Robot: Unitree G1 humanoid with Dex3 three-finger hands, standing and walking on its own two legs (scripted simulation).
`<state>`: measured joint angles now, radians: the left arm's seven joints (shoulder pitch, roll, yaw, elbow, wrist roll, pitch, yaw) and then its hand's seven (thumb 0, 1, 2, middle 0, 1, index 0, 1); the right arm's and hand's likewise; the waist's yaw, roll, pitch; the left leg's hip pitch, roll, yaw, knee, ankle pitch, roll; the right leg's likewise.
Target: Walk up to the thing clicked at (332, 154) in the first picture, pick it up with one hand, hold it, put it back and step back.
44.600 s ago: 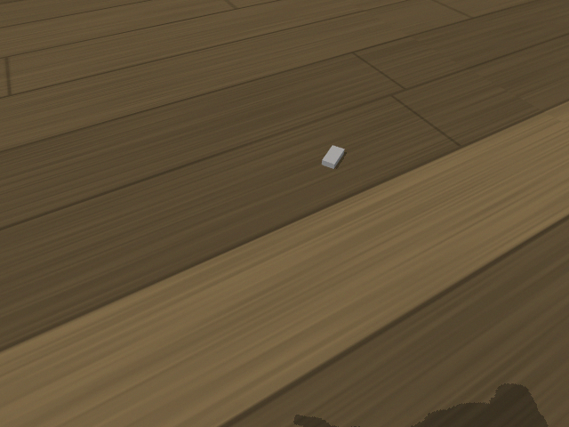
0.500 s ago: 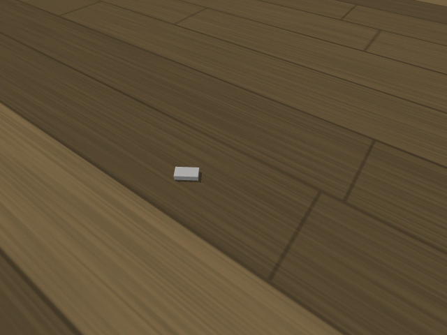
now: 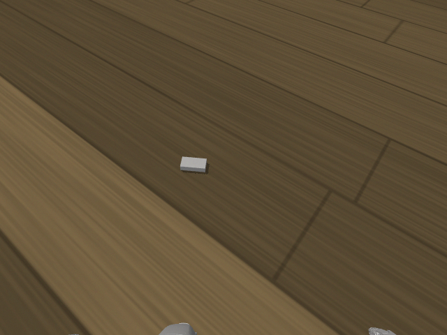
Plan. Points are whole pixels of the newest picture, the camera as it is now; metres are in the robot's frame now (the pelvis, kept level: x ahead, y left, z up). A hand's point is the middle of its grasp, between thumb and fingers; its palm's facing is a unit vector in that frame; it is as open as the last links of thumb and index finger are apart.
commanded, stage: step back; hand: left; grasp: from above
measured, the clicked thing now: (193, 164) +1.02 +0.22 -0.74
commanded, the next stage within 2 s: stand in 0.12 s
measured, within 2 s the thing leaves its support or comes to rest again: neither
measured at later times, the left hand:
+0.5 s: hand out of the picture +0.09 +0.25 -0.13, palm faces -0.04 -0.94 -0.33, open 7.3 cm
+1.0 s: hand out of the picture +0.08 +0.26 -0.14, palm faces -0.05 -0.94 -0.33, open 7.3 cm
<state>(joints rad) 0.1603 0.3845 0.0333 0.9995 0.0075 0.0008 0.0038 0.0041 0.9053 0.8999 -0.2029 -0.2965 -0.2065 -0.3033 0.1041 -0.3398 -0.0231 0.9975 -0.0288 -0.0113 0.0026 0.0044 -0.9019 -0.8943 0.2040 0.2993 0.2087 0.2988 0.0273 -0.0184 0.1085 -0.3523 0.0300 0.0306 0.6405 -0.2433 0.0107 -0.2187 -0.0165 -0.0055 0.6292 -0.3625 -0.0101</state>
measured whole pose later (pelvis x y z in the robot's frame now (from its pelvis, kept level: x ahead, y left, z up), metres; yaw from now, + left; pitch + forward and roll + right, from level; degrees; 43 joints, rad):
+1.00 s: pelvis +0.01 +0.01 +0.02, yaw -1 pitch -2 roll +0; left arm 0.13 0.35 0.00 1.13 0.01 -0.01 -0.01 0.00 0.91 0.90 -0.20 -0.30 -0.21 -0.30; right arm 0.09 -0.34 0.00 1.16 -0.01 -0.01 0.02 0.00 -0.90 -0.89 0.20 0.30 0.21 0.30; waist -0.01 0.00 0.05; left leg -0.20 0.01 0.05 0.34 -0.11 0.01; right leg -0.08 -0.03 0.01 0.33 -0.22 0.03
